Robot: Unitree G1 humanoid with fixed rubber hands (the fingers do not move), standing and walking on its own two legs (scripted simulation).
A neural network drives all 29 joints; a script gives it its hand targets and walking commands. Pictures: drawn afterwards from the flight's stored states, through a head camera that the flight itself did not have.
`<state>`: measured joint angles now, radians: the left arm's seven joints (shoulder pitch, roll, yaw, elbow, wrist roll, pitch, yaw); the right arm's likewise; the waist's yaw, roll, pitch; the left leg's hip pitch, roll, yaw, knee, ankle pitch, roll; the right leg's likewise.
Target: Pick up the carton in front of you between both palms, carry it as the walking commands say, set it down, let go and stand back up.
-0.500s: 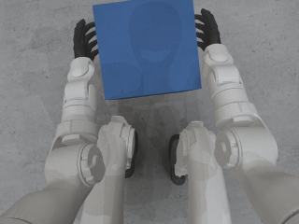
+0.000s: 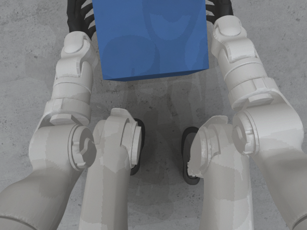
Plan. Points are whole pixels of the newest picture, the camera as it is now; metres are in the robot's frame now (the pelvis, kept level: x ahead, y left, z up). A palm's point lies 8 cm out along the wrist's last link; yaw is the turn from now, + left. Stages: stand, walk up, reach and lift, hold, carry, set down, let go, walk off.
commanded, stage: set down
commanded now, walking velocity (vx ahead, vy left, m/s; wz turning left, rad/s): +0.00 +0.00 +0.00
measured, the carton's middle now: (151, 37) +0.50 +0.05 -0.23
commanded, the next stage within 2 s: none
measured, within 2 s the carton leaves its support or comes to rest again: rests again in 0.28 s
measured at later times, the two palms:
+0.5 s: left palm (81, 35) +0.49 +0.20 -0.16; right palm (217, 21) +0.53 -0.10 -0.17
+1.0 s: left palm (79, 45) +0.47 +0.22 -0.18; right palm (227, 26) +0.52 -0.13 -0.19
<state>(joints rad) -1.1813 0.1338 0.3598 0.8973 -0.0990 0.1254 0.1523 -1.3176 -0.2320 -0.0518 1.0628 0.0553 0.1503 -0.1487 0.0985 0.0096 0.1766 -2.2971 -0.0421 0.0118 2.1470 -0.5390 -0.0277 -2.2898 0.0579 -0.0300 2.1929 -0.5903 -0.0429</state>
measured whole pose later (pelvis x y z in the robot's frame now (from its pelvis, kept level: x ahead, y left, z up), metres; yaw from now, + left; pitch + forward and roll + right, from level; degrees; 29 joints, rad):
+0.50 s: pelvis -0.01 +0.00 -0.01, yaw +0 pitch +36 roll +2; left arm -1.29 0.20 0.37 1.07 -0.07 0.09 0.09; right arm -1.43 -0.25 -0.09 1.20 0.00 0.12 -0.09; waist 0.10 0.02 0.25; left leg -2.31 -0.04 0.02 2.18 -0.51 -0.03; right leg -2.31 0.06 -0.02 2.23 -0.56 -0.04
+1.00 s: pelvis -0.01 +0.00 -0.01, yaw +1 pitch +35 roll +3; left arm -1.28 0.24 0.32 1.17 -0.13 0.00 0.09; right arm -1.40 -0.33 -0.06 1.20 0.03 0.04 -0.08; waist 0.08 0.04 0.32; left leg -2.28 -0.05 0.04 2.18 -0.52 -0.02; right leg -2.28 0.05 -0.01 2.24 -0.58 -0.03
